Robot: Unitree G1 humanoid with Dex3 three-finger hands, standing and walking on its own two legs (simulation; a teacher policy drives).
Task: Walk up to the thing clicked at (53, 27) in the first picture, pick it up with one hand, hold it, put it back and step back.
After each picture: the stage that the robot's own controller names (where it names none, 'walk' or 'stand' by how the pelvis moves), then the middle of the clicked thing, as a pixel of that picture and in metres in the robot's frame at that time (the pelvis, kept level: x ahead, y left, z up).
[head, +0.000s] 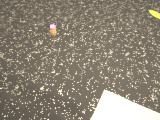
stand; (53, 30) +1.53 +0.26 -0.72
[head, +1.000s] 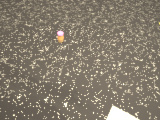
walk; (60, 36) +1.41 +0.15 -0.70
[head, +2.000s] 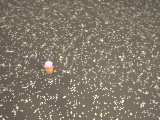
walk; (49, 67) +0.94 +0.20 -0.71
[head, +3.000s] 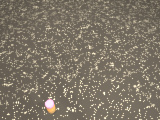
walk; (50, 106) +0.58 +0.23 -0.71
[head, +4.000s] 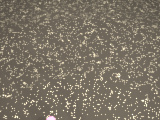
stand; out of the picture +0.43 +0.22 -0.71
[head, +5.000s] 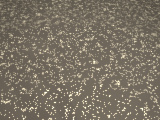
stand; out of the picture +0.40 +0.21 -0.73
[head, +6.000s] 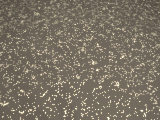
stand; out of the picture +0.37 +0.22 -0.73
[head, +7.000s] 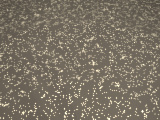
stand; out of the picture +0.37 +0.22 -0.73
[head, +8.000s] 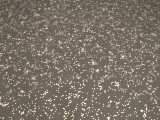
go down; out of the picture +0.37 +0.22 -0.73
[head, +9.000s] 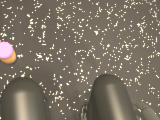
go down; (6, 53) +0.45 +0.26 -0.33
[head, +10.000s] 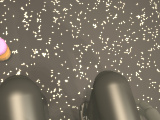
approach; out of the picture +0.44 +0.28 -0.30
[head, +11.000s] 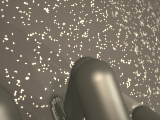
close in; out of the picture +0.41 +0.33 -0.22
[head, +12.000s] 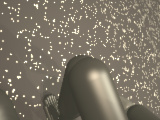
close; out of the picture +0.41 +0.33 -0.22
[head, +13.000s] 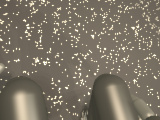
lift; out of the picture +0.35 +0.28 -0.08
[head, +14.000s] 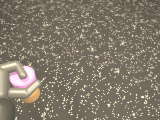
hold; (26, 85) +0.33 +0.17 +0.04
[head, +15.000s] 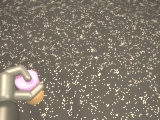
hold; (30, 88) +0.33 +0.17 +0.00
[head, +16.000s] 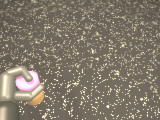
hold; (31, 88) +0.33 +0.17 +0.00
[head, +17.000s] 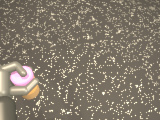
crouch; (26, 83) +0.35 +0.18 -0.04
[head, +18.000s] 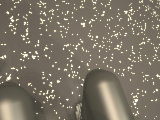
lower; out of the picture +0.46 +0.29 -0.11
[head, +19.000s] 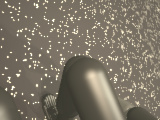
lower; out of the picture +0.40 +0.34 -0.23
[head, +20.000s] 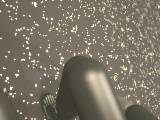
lower; out of the picture +0.40 +0.34 -0.22
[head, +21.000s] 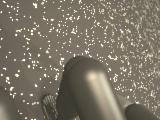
lower; out of the picture +0.40 +0.34 -0.22
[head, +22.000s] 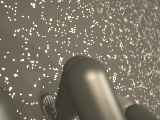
lower; out of the picture +0.40 +0.34 -0.22
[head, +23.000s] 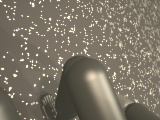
open; out of the picture +0.40 +0.34 -0.22
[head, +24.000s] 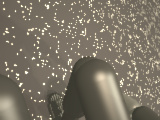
rise; out of the picture +0.40 +0.33 -0.22
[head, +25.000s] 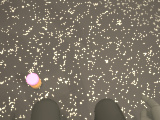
walk; (34, 81) +0.43 +0.24 -0.50
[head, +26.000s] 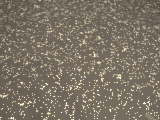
stand; out of the picture +0.39 +0.21 -0.66
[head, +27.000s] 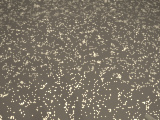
stand; out of the picture +0.39 +0.21 -0.67
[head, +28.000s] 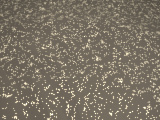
stand; out of the picture +0.39 +0.21 -0.70
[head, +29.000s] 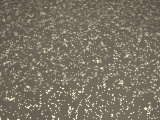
stand; out of the picture +0.39 +0.21 -0.72
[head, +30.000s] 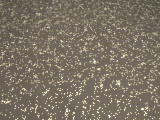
stand; out of the picture +0.37 +0.23 -0.73
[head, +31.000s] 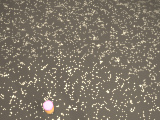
walk; (48, 107) +0.43 +0.18 -0.69
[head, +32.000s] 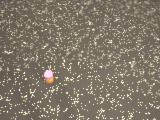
walk; (49, 77) +0.71 +0.20 -0.71
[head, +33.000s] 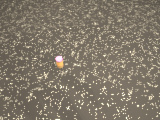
stand; (59, 62) +1.06 +0.23 -0.70
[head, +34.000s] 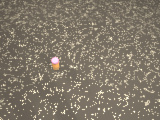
stand; (55, 63) +0.99 +0.20 -0.72
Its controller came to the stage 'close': yes
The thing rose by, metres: 0.70
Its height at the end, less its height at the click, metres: +0.00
